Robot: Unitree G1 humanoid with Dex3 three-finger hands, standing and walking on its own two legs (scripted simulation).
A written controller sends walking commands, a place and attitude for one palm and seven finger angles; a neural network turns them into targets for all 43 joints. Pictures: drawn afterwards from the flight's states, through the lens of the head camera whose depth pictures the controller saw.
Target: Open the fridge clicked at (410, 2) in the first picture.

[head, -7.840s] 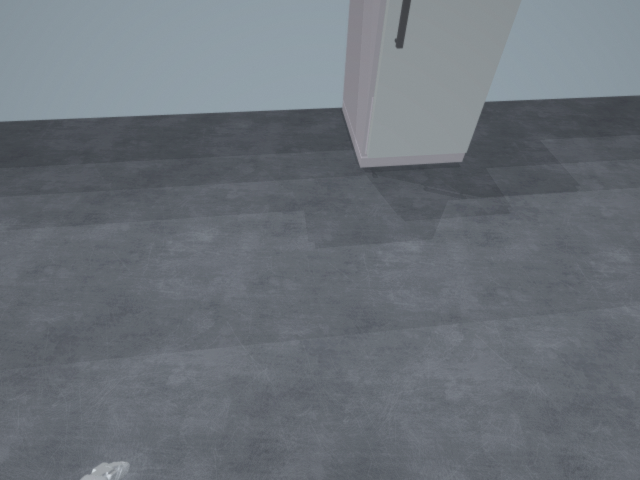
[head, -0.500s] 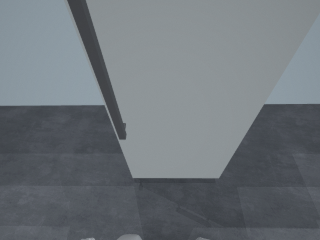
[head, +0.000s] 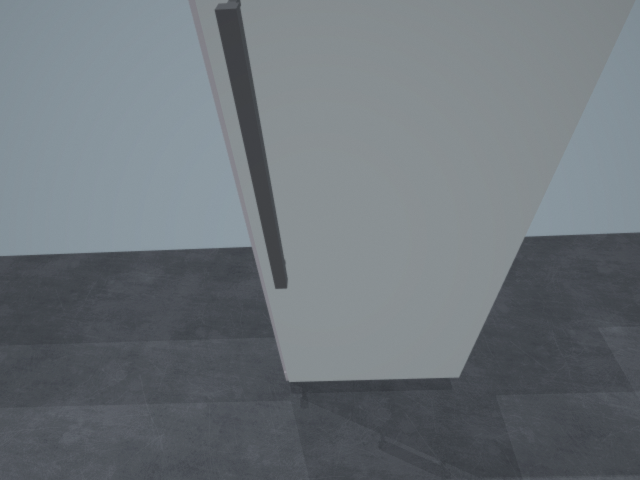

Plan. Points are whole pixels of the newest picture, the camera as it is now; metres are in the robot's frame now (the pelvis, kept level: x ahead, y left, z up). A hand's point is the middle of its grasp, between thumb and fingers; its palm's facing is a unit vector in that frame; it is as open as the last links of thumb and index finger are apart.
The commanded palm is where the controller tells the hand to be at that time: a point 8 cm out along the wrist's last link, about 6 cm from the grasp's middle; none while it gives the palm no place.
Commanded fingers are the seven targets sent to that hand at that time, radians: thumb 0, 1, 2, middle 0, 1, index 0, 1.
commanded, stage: come to a stop and stand still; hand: left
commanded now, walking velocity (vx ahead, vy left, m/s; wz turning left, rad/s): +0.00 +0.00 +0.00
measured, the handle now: (263, 177) +0.51 +0.12 +0.12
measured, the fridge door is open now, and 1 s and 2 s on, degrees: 0 0 0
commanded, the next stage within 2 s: look again from close up in 1.16 s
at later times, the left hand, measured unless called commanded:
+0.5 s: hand out of the picture +0.02 +0.16 -0.16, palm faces +0.04 -0.98 -0.22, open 7.3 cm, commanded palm none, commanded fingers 0.00 0.90 0.90 -0.20 -0.30 -0.20 -0.30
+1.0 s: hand out of the picture +0.06 +0.15 -0.16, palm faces +0.05 -0.97 -0.22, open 7.3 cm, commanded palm none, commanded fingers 0.00 0.90 0.90 -0.20 -0.30 -0.20 -0.30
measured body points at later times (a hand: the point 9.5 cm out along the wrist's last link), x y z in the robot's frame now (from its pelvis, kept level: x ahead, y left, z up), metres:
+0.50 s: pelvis +0.02 -0.01 +0.01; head +0.03 -0.03 +0.46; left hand +0.02 +0.21 -0.14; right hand +0.02 -0.23 -0.16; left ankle +0.02 +0.07 -0.73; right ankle +0.07 -0.14 -0.73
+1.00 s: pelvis +0.05 -0.03 +0.01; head +0.06 -0.04 +0.46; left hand +0.06 +0.20 -0.14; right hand +0.07 -0.25 -0.15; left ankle +0.02 +0.07 -0.73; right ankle +0.07 -0.14 -0.73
